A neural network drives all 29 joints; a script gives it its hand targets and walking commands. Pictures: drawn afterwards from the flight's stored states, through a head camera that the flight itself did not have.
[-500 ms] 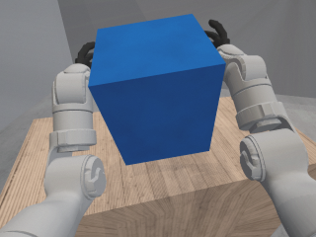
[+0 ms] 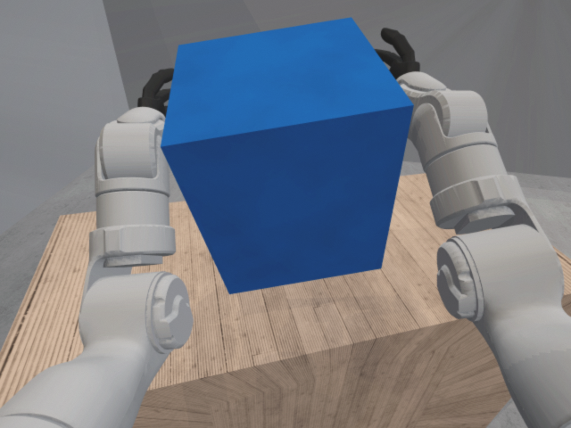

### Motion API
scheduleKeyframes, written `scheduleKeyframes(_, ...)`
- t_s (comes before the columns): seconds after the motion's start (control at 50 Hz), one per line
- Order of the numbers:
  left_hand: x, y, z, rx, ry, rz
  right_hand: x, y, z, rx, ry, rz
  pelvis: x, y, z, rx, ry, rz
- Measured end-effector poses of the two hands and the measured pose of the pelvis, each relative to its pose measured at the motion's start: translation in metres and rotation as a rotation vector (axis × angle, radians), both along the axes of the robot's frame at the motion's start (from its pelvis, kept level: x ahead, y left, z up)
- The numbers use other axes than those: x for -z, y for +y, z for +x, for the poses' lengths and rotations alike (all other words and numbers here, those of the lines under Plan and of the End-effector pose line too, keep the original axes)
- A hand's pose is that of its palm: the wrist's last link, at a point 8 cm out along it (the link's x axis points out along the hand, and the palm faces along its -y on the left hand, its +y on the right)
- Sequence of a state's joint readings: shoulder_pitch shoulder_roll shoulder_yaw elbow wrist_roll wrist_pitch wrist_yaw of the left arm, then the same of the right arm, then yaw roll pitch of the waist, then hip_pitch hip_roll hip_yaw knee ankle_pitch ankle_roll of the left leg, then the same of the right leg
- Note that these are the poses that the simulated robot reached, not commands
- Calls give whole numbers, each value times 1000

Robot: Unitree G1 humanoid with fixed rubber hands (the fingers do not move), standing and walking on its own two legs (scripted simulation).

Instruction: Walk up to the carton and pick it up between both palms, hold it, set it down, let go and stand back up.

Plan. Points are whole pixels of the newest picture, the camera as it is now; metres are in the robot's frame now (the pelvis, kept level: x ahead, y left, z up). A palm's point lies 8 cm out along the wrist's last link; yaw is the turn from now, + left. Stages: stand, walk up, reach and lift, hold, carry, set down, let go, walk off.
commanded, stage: hold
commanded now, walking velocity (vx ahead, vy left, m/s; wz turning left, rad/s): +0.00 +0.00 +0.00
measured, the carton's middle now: (286, 164) +0.35 +0.00 +0.27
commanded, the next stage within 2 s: none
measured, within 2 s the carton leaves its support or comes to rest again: neither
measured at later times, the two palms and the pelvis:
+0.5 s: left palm (149, 127) +0.36 +0.16 +0.31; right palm (402, 90) +0.36 -0.14 +0.36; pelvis -0.01 +0.00 +0.00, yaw +0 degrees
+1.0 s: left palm (149, 124) +0.36 +0.16 +0.32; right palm (404, 87) +0.36 -0.14 +0.36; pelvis +0.00 +0.00 +0.00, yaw +0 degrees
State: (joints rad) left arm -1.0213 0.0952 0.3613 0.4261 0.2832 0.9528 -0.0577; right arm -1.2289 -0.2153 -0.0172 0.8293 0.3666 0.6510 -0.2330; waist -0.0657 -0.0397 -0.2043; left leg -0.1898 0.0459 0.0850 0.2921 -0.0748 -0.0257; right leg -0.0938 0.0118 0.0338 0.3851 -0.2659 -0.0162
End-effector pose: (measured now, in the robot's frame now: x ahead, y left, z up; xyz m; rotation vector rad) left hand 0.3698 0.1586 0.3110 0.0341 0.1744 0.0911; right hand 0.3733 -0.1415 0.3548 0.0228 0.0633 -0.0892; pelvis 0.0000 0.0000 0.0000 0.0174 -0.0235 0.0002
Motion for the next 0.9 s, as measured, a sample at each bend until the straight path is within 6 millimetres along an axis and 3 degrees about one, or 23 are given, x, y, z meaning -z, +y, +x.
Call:
scheduleKeyframes(0.38, -5, 3, -16, -3, -7, -12, -5, 3, -16, 1, 0, 5, 0, 2, -6, 0, -21, -2)
scheduleKeyframes(0.68, -1, 0, -2, 0, 10, -7, -2, 0, -3, 5, 20, 4, 0, 1, -2, 0, 3, -1)
scheduleKeyframes(0.9, -4, 0, -7, -1, 2, -10, -5, 0, -8, 4, 15, 4, 0, 1, -2, 0, -7, -1)
